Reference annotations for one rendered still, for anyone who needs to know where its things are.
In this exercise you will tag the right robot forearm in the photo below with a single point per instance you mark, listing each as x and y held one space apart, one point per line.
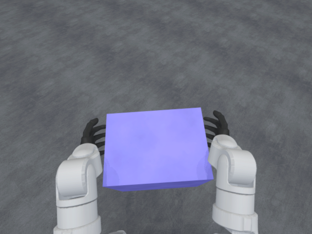
235 181

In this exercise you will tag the right robot hand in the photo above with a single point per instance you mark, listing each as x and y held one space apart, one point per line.
221 124

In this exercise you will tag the left robot forearm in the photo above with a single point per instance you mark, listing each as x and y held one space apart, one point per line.
76 192

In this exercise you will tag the left robot hand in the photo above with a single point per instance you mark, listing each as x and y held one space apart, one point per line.
88 134

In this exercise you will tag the carton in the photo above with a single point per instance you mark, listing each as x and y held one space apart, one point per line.
160 149

